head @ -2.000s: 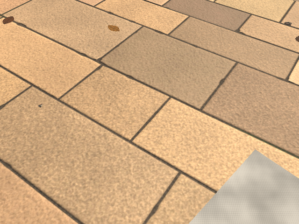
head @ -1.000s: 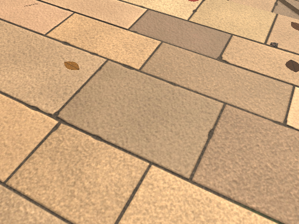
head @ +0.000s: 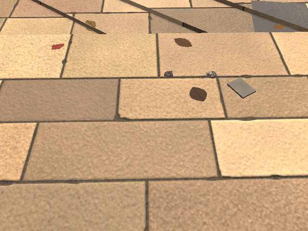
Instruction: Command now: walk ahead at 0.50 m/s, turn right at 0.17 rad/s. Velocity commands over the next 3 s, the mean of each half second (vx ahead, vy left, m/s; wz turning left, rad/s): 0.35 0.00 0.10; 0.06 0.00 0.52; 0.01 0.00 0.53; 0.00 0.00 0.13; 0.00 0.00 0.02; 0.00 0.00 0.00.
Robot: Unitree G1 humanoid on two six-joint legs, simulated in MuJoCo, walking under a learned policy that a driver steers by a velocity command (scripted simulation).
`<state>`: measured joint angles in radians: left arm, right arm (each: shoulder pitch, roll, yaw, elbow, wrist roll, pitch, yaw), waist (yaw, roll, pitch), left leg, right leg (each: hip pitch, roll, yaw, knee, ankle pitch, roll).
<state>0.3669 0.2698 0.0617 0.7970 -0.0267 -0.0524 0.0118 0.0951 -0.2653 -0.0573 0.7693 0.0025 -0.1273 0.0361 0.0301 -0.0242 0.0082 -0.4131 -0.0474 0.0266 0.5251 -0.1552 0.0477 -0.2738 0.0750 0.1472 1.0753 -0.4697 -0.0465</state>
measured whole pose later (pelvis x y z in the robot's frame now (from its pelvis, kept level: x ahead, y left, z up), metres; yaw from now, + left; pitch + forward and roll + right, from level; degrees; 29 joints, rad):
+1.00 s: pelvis +0.26 +0.01 +0.02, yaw +24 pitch +3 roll -3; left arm 0.09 0.32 0.10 0.79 0.01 0.02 0.05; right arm 0.24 -0.29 -0.06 0.66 0.00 0.02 -0.02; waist -0.01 -0.03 0.03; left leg -0.32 -0.02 -0.06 0.48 -0.21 0.05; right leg -0.59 0.01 0.02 1.09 -0.36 0.05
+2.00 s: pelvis +0.26 +0.02 +0.01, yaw +42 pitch -1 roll -1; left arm 0.19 0.29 0.03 0.90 0.01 0.00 0.01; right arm 0.18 -0.22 -0.02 0.66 -0.02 0.01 0.00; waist 0.03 0.00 0.03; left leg -0.20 -0.03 -0.03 0.51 -0.29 0.03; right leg -0.18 -0.07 -0.01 0.46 -0.27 0.07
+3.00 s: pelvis +0.27 +0.01 +0.01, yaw +41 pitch -2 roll +0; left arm 0.26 0.21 0.02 1.11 0.00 0.01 0.05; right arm 0.24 -0.21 -0.02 1.01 0.00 0.01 -0.04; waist 0.01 0.00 0.04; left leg -0.19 -0.01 -0.03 0.50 -0.28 0.00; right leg -0.18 -0.06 -0.01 0.49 -0.28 0.05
